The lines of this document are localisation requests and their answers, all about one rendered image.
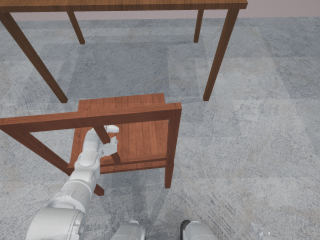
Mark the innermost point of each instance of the robot left forearm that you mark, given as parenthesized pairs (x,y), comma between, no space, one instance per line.
(79,188)

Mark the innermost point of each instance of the robot left upper arm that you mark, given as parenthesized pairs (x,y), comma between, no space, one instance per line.
(53,223)

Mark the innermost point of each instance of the right robot hand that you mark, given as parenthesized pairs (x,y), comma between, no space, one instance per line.
(261,232)

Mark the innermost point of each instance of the right robot shin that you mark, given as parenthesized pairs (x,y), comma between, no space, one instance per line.
(192,222)

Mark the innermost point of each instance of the robot left thigh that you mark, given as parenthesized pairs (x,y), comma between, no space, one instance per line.
(129,231)

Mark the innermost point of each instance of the table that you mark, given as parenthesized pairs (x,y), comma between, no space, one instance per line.
(71,6)

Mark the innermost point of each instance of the left robot hand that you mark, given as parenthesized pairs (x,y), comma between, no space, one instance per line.
(93,142)

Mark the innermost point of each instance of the chair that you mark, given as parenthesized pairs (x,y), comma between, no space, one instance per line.
(147,137)

